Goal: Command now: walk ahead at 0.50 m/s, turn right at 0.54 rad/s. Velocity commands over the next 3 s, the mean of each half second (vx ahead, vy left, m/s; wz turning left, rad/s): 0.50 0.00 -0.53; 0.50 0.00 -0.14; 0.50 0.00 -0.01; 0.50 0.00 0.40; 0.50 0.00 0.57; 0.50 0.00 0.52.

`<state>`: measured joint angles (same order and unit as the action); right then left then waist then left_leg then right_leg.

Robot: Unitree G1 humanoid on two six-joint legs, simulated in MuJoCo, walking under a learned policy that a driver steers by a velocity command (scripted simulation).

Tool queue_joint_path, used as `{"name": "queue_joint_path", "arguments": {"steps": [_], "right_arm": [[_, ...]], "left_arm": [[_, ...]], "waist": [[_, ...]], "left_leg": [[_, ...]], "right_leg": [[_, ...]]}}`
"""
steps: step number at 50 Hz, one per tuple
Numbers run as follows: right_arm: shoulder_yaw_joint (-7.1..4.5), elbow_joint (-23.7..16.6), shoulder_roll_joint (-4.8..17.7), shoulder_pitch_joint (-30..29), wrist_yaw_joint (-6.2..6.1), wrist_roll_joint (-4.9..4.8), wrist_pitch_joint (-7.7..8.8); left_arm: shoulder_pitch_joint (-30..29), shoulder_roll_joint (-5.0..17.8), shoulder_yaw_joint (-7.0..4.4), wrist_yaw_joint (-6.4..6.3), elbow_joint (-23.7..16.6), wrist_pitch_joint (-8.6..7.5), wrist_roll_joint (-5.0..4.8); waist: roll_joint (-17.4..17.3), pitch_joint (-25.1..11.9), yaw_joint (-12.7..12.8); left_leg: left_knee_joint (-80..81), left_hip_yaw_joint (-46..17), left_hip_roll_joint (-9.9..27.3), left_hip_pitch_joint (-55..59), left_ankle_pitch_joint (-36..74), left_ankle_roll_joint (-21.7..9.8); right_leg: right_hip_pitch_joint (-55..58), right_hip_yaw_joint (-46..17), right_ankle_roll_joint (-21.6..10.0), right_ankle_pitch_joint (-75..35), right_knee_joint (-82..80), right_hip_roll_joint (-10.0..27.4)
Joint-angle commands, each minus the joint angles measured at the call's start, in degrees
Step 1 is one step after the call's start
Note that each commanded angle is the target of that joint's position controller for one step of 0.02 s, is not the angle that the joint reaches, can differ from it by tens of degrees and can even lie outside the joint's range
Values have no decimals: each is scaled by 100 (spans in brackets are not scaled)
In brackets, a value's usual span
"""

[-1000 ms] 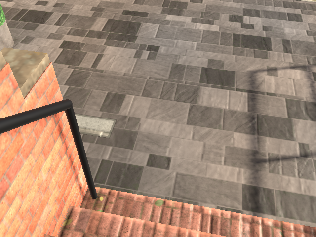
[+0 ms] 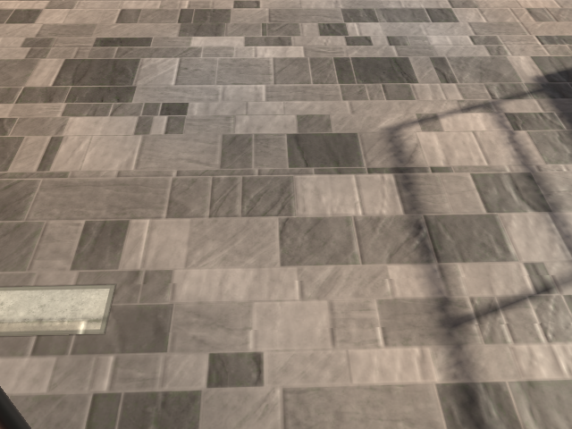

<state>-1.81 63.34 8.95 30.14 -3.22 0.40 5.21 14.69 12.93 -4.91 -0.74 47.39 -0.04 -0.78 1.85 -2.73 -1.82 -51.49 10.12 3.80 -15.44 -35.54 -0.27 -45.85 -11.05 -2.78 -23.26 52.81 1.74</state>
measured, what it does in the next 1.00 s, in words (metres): goes down, turning right: right foot 0.18 m lower, then left foot 0.18 m lower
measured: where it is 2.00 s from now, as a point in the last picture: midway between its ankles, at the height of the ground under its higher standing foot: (372, 324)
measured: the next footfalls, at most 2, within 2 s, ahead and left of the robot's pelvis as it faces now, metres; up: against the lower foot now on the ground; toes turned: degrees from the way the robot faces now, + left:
right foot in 0.20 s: +0.22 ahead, -0.15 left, -0.18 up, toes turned -8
left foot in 0.70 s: +0.47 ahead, +0.02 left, -0.36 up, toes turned -20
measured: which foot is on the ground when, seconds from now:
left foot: down 0.00-0.20, up 0.22-0.68, down 0.70-1.00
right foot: up 0.00-0.18, down 0.20-0.70, up 0.72-1.00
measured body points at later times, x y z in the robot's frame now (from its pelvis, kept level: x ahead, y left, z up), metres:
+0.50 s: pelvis +0.25 -0.07 -0.17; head +0.24 -0.09 +0.28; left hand +0.30 +0.16 -0.31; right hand +0.33 -0.35 -0.29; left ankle +0.47 +0.08 -0.82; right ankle +0.18 -0.14 -0.87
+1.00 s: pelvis +0.52 -0.09 -0.35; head +0.53 -0.08 +0.10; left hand +0.78 +0.04 -0.45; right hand +0.35 -0.24 -0.49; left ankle +0.43 +0.04 -1.05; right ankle +0.65 -0.32 -0.99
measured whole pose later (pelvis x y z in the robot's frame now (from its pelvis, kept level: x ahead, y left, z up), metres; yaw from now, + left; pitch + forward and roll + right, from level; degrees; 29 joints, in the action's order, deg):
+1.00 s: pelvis +0.52 -0.09 -0.35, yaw -19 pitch +2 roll +1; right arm 0.4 58.8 6.2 34.3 -2.7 -0.6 4.8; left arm 4.7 9.7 -2.2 1.0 44.3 -2.7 -0.2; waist 2.3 -2.4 -4.3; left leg -40.6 0.3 -4.3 -8.7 -33.3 -3.6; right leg -48.0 -5.7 -1.5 -17.1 53.7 3.9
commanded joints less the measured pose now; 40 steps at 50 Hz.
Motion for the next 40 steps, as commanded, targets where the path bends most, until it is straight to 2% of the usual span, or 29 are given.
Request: {"name": "queue_joint_path", "arguments": {"steps": [1,4,6,7,8,9,10,11,12,13,14,15,16,17,19,20,22,24,25,27,30,33,34,35,36,37,38,39,40], "right_arm": [[-138,-455,722,-251,-137,28,-33],[-194,-609,689,-254,-44,35,-69],[-265,-747,763,-169,0,-113,-193],[-402,-659,1127,-436,110,-44,-183],[-356,-784,1068,-787,134,-141,-208],[-344,-571,923,-858,101,-168,-126],[-426,-643,1166,-1129,64,-126,-15],[-275,-891,452,-246,158,37,138],[-278,-1178,708,-232,211,-44,259],[-361,-1351,967,-639,195,-183,228],[-217,-1871,442,-1325,87,-368,179],[-192,-2052,526,-1808,-4,-404,68],[-291,-1929,760,-1681,-16,-429,-18],[-295,-1925,687,-1639,-38,-189,-179],[-311,-1818,534,-1228,-62,165,-311],[-331,-1586,608,-748,21,58,-284],[-428,-1983,1054,-1685,194,-132,-174],[-314,-2160,710,-2240,308,127,-146],[-266,-2313,616,-2402,361,141,-155],[-306,-2167,733,-1843,399,94,-228],[-256,-2389,810,-2361,491,-6,-206],[-421,-1857,1008,-1025,561,-165,-65],[-509,-1251,1068,464,620,-32,-62],[-456,-877,763,1486,619,24,-97],[-192,-576,474,1920,677,42,-114],[-191,-624,599,1533,724,4,-153],[-157,-697,575,1330,790,-29,-141],[-300,-773,1149,774,730,31,-156],[-218,-943,1111,-3,627,-9,-163]], "left_arm": [[-469,-58,96,166,-359,29,-114],[-760,272,10,340,-478,126,-51],[-1416,134,94,381,-729,155,-178],[-815,237,-16,393,-451,155,-92],[-3,453,-109,350,-221,148,-273],[981,793,-307,331,235,95,-158],[1939,1160,-427,287,587,85,26],[1847,1402,-253,322,642,-56,118],[1860,1143,-200,408,527,-33,-38],[1768,862,-131,446,486,-2,-97],[1767,1384,-281,348,744,43,-167],[1308,1103,-170,337,566,-20,-121],[640,507,79,349,316,-168,119],[101,284,195,221,125,-208,165],[123,592,92,-47,229,-189,161],[335,855,34,-113,336,-210,282],[675,489,100,-286,427,-395,-26],[696,143,213,-407,430,-361,-174],[618,283,185,-417,326,-345,-96],[556,428,162,-323,310,-327,12],[1048,238,182,-250,284,-238,-146],[819,61,249,-344,280,-92,-127],[366,157,237,-300,478,-127,-101],[504,-12,197,-167,577,-239,-228],[828,-547,296,-67,446,-411,-144],[1288,-482,330,18,236,-529,-264],[915,-208,306,53,83,-529,-311],[318,-23,303,-49,-217,-446,-424],[-334,52,316,-131,-347,-304,-453]], "waist": [[-559,1009,-31],[-752,1208,-232],[-481,1416,-711],[-842,981,-204],[-781,793,159],[-532,242,674],[735,116,1393],[2309,-280,597],[1950,-1415,651],[541,-1243,706],[386,-1057,523],[-127,-462,404],[-558,53,52],[-449,394,-251],[97,89,-377],[132,-171,-490],[210,99,-158],[1,256,26],[62,302,80],[384,220,-49],[103,619,343],[357,669,31],[204,301,-824],[-681,89,-1154],[-2189,196,-730],[-2666,-148,-205],[-1668,-249,-233],[-860,-233,-37],[-46,574,216]], "left_leg": [[1268,-587,1014,-1303,668,-504],[319,-650,1289,-893,815,-468],[85,-654,1392,-197,1471,-329],[-659,-958,1679,-1201,1833,-496],[-1464,-640,1482,-461,2768,-240],[-3009,-330,1228,-666,3802,-135],[-6072,75,406,-1631,2099,148],[-7834,-655,-92,-4216,-1708,360],[-7464,-1315,59,-4404,-1735,379],[-6527,-1400,194,-4550,-946,201],[-6285,-1316,106,-5215,-628,185],[-5913,-1539,250,-5495,-269,149],[-4218,-2086,442,-5263,1432,11],[-3234,-1833,317,-4401,2151,239],[-2291,-1658,305,-3289,2632,520],[-2577,-1543,147,-2622,3485,554],[-994,-2076,259,-3414,5154,368],[710,-1661,-106,-1815,6876,349],[1122,-1423,-250,-1200,7196,380],[482,-1501,-264,-702,7118,321],[1287,-1527,-201,-1969,5023,236],[3263,-1420,154,-844,4360,-40],[2827,-672,-80,1248,5566,-150],[3490,-1687,755,2360,5908,-802],[1001,-2061,982,3632,8485,-891],[950,-2788,1267,3841,8956,-1137],[1388,-3083,1501,3378,7587,-1427],[2209,-4043,1888,2554,4197,-1876],[2769,-4652,2019,1266,2963,-1987]], "right_leg": [[869,586,111,-1032,-778,-95],[641,453,-67,-1062,-645,76],[445,1081,-54,616,-2027,100],[2105,1428,-130,483,-212,-51],[2302,1150,-382,1390,-2512,291],[4048,1658,-448,306,-2964,-63],[5221,1499,-871,-630,-3222,-51],[6877,214,-1457,-2987,-1078,609],[7036,-726,-1942,-1754,-1088,931],[6308,-974,-1924,22,-1557,1050],[5767,-2447,-2231,2931,-2401,1613],[4968,-3467,-2182,4229,-2817,1829],[3863,-3248,-1806,4444,-2633,1796],[2471,-2499,-1601,3810,-2522,1350],[1871,-1741,-1533,2390,-2320,825],[1633,-1535,-1491,1793,-2143,741],[2380,-1430,-1265,2662,-1719,521],[1233,-660,-1134,4207,-1534,-122],[769,-466,-1094,4690,-1474,-246],[673,-701,-1168,4886,-1031,-132],[2232,-1288,-1204,4279,-43,27],[2740,-1053,-989,2745,1493,-130],[1629,-675,-883,2057,2850,-359],[474,-262,-532,3894,5751,-1126],[-1881,-143,-313,7271,7754,-1670],[-2714,-208,-228,7075,8076,-1374],[-2896,-42,-249,6350,7519,-1059],[-2839,139,-209,5636,6515,-579],[-2761,302,-78,5323,6076,-193]]}}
